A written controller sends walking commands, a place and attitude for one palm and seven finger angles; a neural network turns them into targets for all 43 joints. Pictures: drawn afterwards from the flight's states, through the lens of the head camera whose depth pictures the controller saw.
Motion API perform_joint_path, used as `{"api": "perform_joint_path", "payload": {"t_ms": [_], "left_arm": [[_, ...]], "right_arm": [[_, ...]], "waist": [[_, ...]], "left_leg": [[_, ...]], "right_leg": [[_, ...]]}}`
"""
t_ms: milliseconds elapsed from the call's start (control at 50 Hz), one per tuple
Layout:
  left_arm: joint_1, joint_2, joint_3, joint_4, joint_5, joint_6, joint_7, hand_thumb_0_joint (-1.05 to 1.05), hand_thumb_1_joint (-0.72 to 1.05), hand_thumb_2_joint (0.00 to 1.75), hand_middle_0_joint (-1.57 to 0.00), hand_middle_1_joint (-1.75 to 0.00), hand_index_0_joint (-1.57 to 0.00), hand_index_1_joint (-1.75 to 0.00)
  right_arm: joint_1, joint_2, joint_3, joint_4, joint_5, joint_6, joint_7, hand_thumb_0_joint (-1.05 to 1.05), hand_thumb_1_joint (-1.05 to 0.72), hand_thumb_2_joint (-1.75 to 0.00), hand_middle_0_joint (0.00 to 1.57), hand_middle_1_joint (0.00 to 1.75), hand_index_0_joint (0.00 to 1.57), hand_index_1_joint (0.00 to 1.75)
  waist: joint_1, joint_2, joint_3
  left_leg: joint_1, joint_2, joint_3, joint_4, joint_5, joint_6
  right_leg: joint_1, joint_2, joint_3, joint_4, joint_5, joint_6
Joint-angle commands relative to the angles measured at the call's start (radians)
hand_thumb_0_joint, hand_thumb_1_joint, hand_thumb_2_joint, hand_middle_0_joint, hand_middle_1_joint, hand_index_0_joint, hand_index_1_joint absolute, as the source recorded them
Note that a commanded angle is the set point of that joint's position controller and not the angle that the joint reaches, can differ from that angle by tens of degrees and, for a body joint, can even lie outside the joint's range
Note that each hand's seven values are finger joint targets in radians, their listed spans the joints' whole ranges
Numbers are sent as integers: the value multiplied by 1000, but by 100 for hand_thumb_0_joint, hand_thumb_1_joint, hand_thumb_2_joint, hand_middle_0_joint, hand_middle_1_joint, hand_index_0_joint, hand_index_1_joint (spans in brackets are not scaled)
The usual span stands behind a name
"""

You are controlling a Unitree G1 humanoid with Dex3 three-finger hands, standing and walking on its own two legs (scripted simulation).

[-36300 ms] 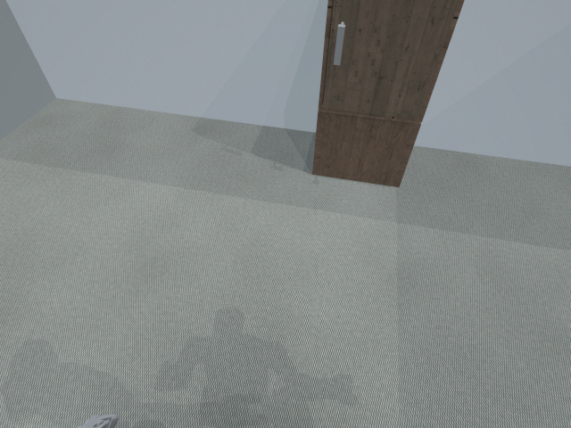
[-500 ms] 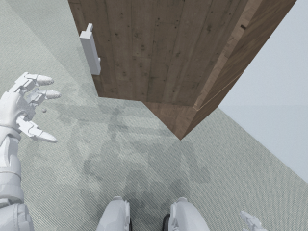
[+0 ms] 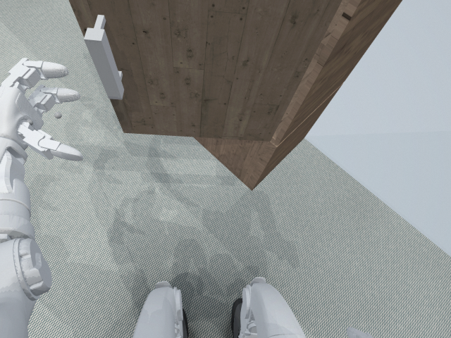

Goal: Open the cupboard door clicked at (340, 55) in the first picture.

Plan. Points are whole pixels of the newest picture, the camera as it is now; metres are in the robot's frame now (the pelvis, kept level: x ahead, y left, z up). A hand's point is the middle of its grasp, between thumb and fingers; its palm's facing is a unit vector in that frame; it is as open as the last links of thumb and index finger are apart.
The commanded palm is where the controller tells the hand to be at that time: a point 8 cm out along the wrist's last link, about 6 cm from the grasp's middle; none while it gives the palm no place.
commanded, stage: move the hooked fingers beside the handle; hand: left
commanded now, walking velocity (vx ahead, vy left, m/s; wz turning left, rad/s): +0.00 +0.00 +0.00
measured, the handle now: (109, 59) +0.59 +0.20 +0.05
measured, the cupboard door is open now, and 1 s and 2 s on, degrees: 44 44 44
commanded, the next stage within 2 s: slide the fingers in behind the handle in 1.24 s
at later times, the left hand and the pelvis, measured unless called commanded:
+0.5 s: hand (68, 74) +0.55 +0.26 +0.05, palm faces -0.04 -1.00 -0.02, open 14.0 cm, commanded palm +0.55 +0.28 +0.05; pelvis +0.00 +0.00 -0.02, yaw -2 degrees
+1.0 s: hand (72, 77) +0.55 +0.26 +0.05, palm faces -0.05 -1.00 -0.01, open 14.0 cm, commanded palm +0.54 +0.28 +0.05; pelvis +0.01 +0.01 +0.00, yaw -2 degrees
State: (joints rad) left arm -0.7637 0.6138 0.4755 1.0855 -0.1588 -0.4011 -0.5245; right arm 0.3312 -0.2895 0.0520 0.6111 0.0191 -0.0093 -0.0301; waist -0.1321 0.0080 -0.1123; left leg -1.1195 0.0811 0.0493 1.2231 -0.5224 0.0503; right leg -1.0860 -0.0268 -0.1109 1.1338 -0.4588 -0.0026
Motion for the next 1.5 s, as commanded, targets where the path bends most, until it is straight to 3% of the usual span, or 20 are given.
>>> {"api": "perform_joint_path", "payload": {"t_ms": [0,200,280,380,420,480,560,600,720,900,960,1020,1080,1140,1200,1240,1320,1400,1420,1480], "left_arm": [[-457,334,50,-164,-10,-57,22,0,-50,30,-30,-120,-30,-120],[-583,438,72,-98,33,-27,19,0,-50,30,-30,-120,-30,-120],[-630,475,74,-39,48,4,17,0,-50,30,-30,-120,-30,-120],[-751,547,84,-47,80,9,31,0,-50,30,-30,-120,-30,-120],[-766,532,69,-45,89,14,31,0,-50,30,-30,-120,-30,-120],[-671,526,79,-9,91,35,20,0,-50,30,-30,-120,-30,-120],[-647,513,85,-48,87,59,25,0,-50,30,-30,-120,-30,-120],[-671,563,126,-115,84,40,32,0,-50,30,-30,-120,-30,-120],[-664,516,112,-173,77,12,48,0,-50,30,-30,-120,-30,-120],[-621,344,9,-105,66,25,64,0,-50,30,-30,-120,-30,-120],[-610,387,42,-62,67,14,82,0,-50,30,-30,-120,-30,-120],[-623,403,46,-105,80,-15,87,0,-50,30,-30,-120,-30,-120],[-617,433,70,-96,74,-28,85,0,-50,30,-30,-120,-30,-120],[-615,448,72,-73,76,-18,75,0,-50,30,-30,-120,-30,-120],[-647,470,80,-123,75,-26,65,0,-50,30,-30,-120,-30,-120],[-632,448,73,-97,64,-17,56,0,-50,30,-30,-120,-30,-120],[-653,442,55,-94,67,-4,48,0,-50,30,-30,-120,-30,-120],[-659,348,6,-105,53,0,53,0,-50,30,-30,-120,-30,-120],[-662,372,28,-95,50,3,60,0,-50,30,-30,-120,-30,-120],[-644,396,48,-121,57,-1,78,0,-50,30,-30,-120,-30,-120]], "right_arm": [[161,-201,-71,-52,-8,-9,-21,0,-90,-90,20,30,20,30],[204,-213,-55,-48,-18,23,-14,0,-90,-90,20,30,20,30],[216,-215,-42,-52,-18,35,-15,0,-90,-90,20,30,20,30],[237,-222,-33,-48,-27,41,-17,0,-90,-90,20,30,20,30],[252,-222,-35,-39,-31,46,-12,0,-90,-90,20,30,20,30],[270,-222,-33,-49,-33,59,-6,0,-90,-90,20,30,20,30],[272,-221,-40,-57,-35,77,1,0,-90,-90,20,30,20,30],[278,-224,-42,-58,-37,81,2,0,-90,-90,20,30,20,30],[277,-213,-52,-36,-38,81,13,0,-90,-90,20,30,20,30],[280,-203,-59,-26,-39,93,17,0,-90,-90,20,30,20,30],[266,-205,-53,-38,-37,93,15,0,-90,-90,20,30,20,30],[261,-200,-53,-46,-39,94,18,0,-90,-90,20,30,20,30],[250,-203,-52,-52,-35,94,15,0,-90,-90,20,30,20,30],[240,-204,-48,-56,-32,95,12,0,-90,-90,20,30,20,30],[247,-207,-48,-51,-33,95,11,0,-90,-90,20,30,20,30],[242,-205,-50,-47,-30,95,9,0,-90,-90,20,30,20,30],[245,-207,-47,-42,-29,94,6,0,-90,-90,20,30,20,30],[251,-202,-54,-28,-31,88,12,0,-90,-90,20,30,20,30],[253,-205,-55,-24,-32,89,9,0,-90,-90,20,30,20,30],[257,-199,-52,-34,-33,85,13,0,-90,-90,20,30,20,30]], "waist": [[-24,163,-492],[-61,225,-562],[-87,201,-515],[-110,270,-551],[-117,304,-595],[-95,313,-594],[-96,277,-581],[-84,288,-623],[-84,346,-627],[-105,300,-523],[-101,239,-486],[-86,297,-544],[-92,253,-535],[-90,257,-532],[-84,295,-590],[-95,258,-571],[-97,282,-567],[-108,290,-572],[-110,251,-567],[-85,282,-587]], "left_leg": [[410,-36,-131,-144,389,-22],[398,-26,-139,-92,441,-19],[319,-27,-135,-74,409,-8],[335,-21,-153,-55,412,-12],[379,-18,-160,-48,458,-17],[405,-14,-167,-55,516,-22],[399,-10,-165,-64,508,-20],[427,-7,-171,-72,532,-24],[534,-1,-188,-89,605,-38],[570,3,-201,-119,619,-48],[460,-13,-173,-118,524,-33],[504,-13,-171,-105,584,-39],[457,-15,-160,-96,552,-28],[422,-19,-150,-93,520,-26],[474,-14,-161,-84,572,-30],[441,-16,-154,-80,542,-25],[448,-16,-160,-81,527,-25],[499,-11,-174,-85,540,-30],[466,-13,-170,-84,508,-26],[455,-19,-160,-89,520,-25]], "right_leg": [[126,57,56,-108,193,-20],[87,65,55,-82,226,-17],[82,69,57,-78,224,-15],[31,71,48,-59,205,-18],[14,73,44,-58,224,-18],[10,75,34,-51,243,-22],[21,78,32,-67,251,-13],[40,79,31,-65,257,-15],[5,80,26,-84,257,-18],[-49,81,12,-110,234,-19],[15,81,23,-112,233,-19],[18,79,27,-97,254,-22],[54,80,35,-93,269,-22],[73,80,39,-92,268,-18],[62,79,39,-82,284,-20],[72,80,41,-89,286,-16],[46,79,37,-86,264,-18],[0,80,32,-96,250,-18],[19,80,32,-95,247,-16],[58,78,39,-91,264,-22]]}}
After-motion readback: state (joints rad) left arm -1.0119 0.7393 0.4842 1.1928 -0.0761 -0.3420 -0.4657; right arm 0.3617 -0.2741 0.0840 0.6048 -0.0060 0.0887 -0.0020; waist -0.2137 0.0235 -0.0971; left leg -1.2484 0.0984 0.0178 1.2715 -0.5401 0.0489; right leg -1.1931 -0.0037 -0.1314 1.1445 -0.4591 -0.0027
